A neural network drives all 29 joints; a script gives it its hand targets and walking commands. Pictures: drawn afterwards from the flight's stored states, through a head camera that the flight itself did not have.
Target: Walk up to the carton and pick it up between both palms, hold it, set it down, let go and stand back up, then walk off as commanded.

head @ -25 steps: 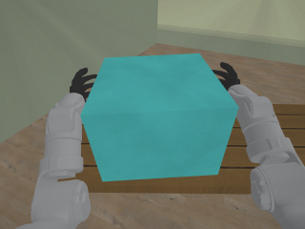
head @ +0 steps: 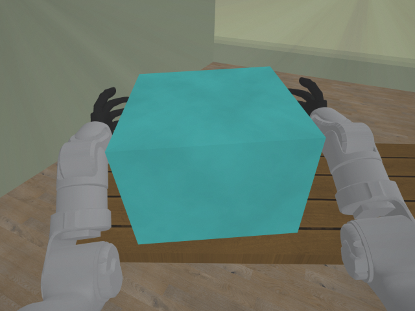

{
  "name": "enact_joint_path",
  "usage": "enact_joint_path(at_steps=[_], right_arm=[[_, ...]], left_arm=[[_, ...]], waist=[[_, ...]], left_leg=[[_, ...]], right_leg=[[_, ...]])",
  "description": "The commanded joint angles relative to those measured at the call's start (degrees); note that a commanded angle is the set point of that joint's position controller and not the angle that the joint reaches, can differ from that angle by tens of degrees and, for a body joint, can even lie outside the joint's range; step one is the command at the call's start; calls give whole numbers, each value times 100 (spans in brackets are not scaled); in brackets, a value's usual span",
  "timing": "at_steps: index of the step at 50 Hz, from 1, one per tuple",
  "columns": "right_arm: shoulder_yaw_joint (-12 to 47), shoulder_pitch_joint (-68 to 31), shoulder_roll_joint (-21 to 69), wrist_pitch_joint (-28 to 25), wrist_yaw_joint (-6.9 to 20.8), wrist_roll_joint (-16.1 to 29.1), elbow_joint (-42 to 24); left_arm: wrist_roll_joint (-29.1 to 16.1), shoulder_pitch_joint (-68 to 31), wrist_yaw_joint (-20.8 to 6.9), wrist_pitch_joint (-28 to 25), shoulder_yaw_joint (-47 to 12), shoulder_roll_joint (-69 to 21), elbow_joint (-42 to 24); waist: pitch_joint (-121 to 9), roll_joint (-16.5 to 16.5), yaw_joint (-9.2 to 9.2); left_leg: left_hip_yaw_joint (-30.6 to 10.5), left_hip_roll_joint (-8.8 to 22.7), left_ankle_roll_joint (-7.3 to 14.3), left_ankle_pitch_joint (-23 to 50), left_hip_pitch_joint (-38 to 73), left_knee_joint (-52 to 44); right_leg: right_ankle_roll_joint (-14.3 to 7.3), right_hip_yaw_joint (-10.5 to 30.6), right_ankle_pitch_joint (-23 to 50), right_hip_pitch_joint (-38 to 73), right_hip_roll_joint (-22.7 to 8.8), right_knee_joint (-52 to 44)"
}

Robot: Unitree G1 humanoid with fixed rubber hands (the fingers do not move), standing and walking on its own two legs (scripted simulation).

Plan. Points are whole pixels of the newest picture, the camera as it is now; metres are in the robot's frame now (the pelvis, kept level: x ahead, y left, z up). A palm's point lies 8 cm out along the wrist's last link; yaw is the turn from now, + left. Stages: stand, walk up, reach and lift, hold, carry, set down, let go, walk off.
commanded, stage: hold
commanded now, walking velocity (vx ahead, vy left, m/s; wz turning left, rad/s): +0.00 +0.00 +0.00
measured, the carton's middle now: (211, 146) +0.39 +0.02 +0.20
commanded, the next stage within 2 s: none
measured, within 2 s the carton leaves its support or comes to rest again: neither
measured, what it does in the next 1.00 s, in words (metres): stands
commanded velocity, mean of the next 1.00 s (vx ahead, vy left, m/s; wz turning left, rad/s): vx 0.00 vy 0.00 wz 0.00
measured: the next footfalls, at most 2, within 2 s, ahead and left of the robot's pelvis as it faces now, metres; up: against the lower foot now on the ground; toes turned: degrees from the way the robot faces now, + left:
none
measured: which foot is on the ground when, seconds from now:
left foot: down 0.00-1.00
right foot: down 0.00-1.00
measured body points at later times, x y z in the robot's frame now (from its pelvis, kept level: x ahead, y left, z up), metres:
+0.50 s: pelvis +0.00 +0.00 +0.00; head -0.07 +0.02 +0.44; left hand +0.38 +0.21 +0.25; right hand +0.40 -0.17 +0.27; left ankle +0.02 +0.13 -0.75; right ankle +0.02 -0.12 -0.75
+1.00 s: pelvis +0.00 +0.00 +0.00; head -0.07 +0.02 +0.44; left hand +0.38 +0.21 +0.25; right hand +0.40 -0.17 +0.28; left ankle +0.02 +0.13 -0.75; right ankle +0.02 -0.12 -0.75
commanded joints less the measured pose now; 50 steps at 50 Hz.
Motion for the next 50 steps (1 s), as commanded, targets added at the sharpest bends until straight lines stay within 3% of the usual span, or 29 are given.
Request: enact_joint_path(at_steps=[1, 2, 6, 8, 11, 13, 14, 16, 17, 18, 19, 22, 23, 24, 25, 26, 27, 28, 30, 31, 32, 33, 35, 37, 39, 40, 42, 45, 50], right_arm=[[1454, -4345, 3359, -107, 721, 917, -1949], [1258, -4292, 3196, -102, 711, 867, -1760], [1369, -4505, 3528, -176, 774, 947, -2257], [1429, -4596, 3426, -218, 803, 1064, -2227], [1279, -4854, 3462, -235, 824, 820, -2056], [1337, -4613, 3430, -199, 845, 963, -1903], [1349, -4442, 3422, -200, 849, 877, -2064], [1161, -4815, 3267, -241, 836, 828, -2000], [1237, -4424, 3434, -166, 862, 908, -1611], [1376, -4705, 3474, -199, 877, 993, -1922], [1384, -4360, 3413, -171, 888, 1023, -1807], [1294, -4564, 3393, -186, 886, 930, -1688], [1293, -4517, 3356, -157, 884, 868, -1794], [1397, -4389, 3451, -151, 865, 1012, -1876], [1320, -4325, 3257, -134, 845, 973, -2000], [1424, -4348, 3425, -140, 829, 987, -2202], [1467, -4338, 3344, -186, 799, 1110, -2332], [1601, -4545, 3466, -206, 803, 1227, -2775], [1565, -4173, 3336, -86, 769, 1212, -2561], [1632, -4525, 3353, -95, 753, 1288, -2688], [1438, -4159, 3248, -8, 740, 1088, -2223], [1521, -4270, 3292, -84, 731, 1128, -2580], [1356, -4234, 3270, 8, 775, 1032, -1980], [1381, -4700, 3335, -89, 805, 1045, -2140], [1249, -4740, 3349, -160, 827, 1025, -2260], [1108, -4477, 3231, -60, 841, 843, -1818], [1288, -4541, 3392, -68, 868, 891, -1911], [1293, -4523, 3369, -128, 854, 888, -1971], [1376, -4481, 3348, -80, 879, 1008, -1916]], left_arm=[[-529, -4076, -1030, -57, -2035, -3015, -1191], [-419, -4084, -1057, -37, -2009, -3084, -1018], [-766, -4582, -947, -221, -2268, -3197, -1711], [-795, -4549, -932, -189, -2453, -3368, -1644], [-707, -4589, -931, -153, -2253, -3348, -1085], [-667, -4414, -936, -152, -2254, -3372, -1230], [-689, -4282, -956, -154, -2239, -3263, -1257], [-747, -4520, -968, -116, -2347, -3398, -962], [-614, -4408, -983, -141, -2212, -3317, -1054], [-566, -4336, -990, -119, -2087, -3304, -999], [-630, -4350, -951, -143, -2137, -3228, -1425], [-594, -4570, -954, -145, -2166, -3332, -1197], [-607, -4385, -991, -110, -2122, -3185, -1200], [-581, -4226, -993, -102, -2223, -3191, -1337], [-719, -4338, -975, -107, -2380, -3320, -1553], [-660, -4262, -990, -93, -2220, -3155, -1493], [-772, -4312, -994, -124, -2472, -3336, -1799], [-875, -4398, -948, -115, -2491, -3311, -1919], [-763, -4010, -922, -75, -2397, -3249, -1906], [-718, -4067, -946, -22, -2250, -3211, -1614], [-621, -4031, -1005, 5, -2174, -3083, -1543], [-728, -3872, -1036, 33, -2360, -3281, -1642], [-562, -4266, -1064, 13, -2114, -3092, -1435], [-610, -4329, -1057, 2, -2129, -3251, -1214], [-794, -4594, -1020, -70, -2397, -3344, -1353], [-636, -4514, -1021, -29, -2265, -3278, -1149], [-590, -4337, -1033, -57, -2102, -3190, -1088], [-661, -4437, -1016, -71, -2302, -3250, -1282], [-593, -4162, -1022, -41, -2138, -3217, -1201]], waist=[[-1495, 358, -358], [-1318, 565, -362], [-1945, 484, -370], [-2029, 673, -349], [-1579, 576, -375], [-1627, 553, -311], [-1644, 395, -379], [-1515, 544, -507], [-1342, 579, -321], [-1536, 466, -232], [-1726, 578, -279], [-1535, 623, -314], [-1549, 441, -302], [-1729, 610, -281], [-1837, 626, -482], [-1895, 379, -368], [-2217, 607, -379], [-2405, 494, -313], [-2209, 540, -349], [-2063, 430, -235], [-1587, 430, -375], [-1971, 477, -393], [-1553, 506, -313], [-1661, 437, -253], [-1883, 616, -356], [-1458, 708, -436], [-1528, 418, -283], [-1782, 537, -369], [-1560, 502, -252]], left_leg=[[-201, -589, 19, 623, 619, -327], [-185, -590, -22, 442, 570, -432], [-241, -578, -28, 647, 613, -323], [-274, -497, -72, 742, 805, -305], [-244, -535, -22, 229, 503, -440], [-268, -514, -32, 347, 571, -426], [-259, -511, -14, 514, 631, -401], [-258, -515, -46, 127, 491, -456], [-205, -531, -42, 288, 473, -467], [-237, -544, 24, 245, 411, -452], [-276, -503, -32, 496, 575, -416], [-241, -522, -41, 303, 535, -459], [-242, -544, 4, 254, 482, -445], [-231, -520, -40, 578, 601, -414], [-262, -529, -105, 698, 806, -345], [-247, -546, -16, 668, 714, -363], [-234, -539, -116, 982, 841, -297], [-285, -546, -61, 1120, 885, -222], [-236, -603, -85, 1354, 926, -198], [-256, -605, -25, 989, 752, -242], [-302, -579, -31, 800, 660, -341], [-255, -560, -75, 1054, 753, -271], [-204, -552, -39, 526, 650, -440], [-221, -544, 4, 275, 528, -486], [-260, -516, -34, 190, 564, -452], [-244, -542, -70, 62, 462, -516], [-197, -542, 8, 237, 416, -473], [-242, -516, -11, 304, 517, -464], [-219, -530, -16, 298, 521, -470]], right_leg=[[168, 199, 1373, 1807, 180, -128], [107, 181, 1028, 1734, 149, -178], [91, 186, 1214, 1739, 204, -88], [19, 132, 1132, 1631, 270, -74], [23, 158, 631, 1510, 198, -158], [10, 161, 771, 1573, 263, -139], [14, 152, 941, 1585, 264, -153], [-10, 150, 589, 1457, 242, -247], [-26, 159, 743, 1568, 229, -206], [1, 165, 722, 1647, 239, -195], [-21, 159, 860, 1685, 256, -93], [-16, 169, 619, 1572, 227, -164], [36, 161, 751, 1651, 225, -149], [12, 196, 1082, 1781, 239, -99], [-6, 128, 1153, 1722, 266, -90], [63, 142, 1198, 1825, 231, -95], [27, 144, 1404, 1855, 265, -69], [39, 146, 1579, 1950, 273, -21], [78, 143, 1953, 2002, 246, -16], [124, 180, 1665, 1989, 247, -39], [93, 181, 1549, 1866, 213, -56], [91, 188, 1651, 2035, 231, -27], [63, 166, 935, 1724, 224, -136], [41, 165, 621, 1648, 230, -193], [-21, 197, 508, 1478, 217, -181], [-36, 180, 449, 1462, 191, -214], [12, 173, 635, 1590, 226, -180], [-11, 206, 776, 1703, 177, -150], [20, 164, 653, 1536, 238, -165]])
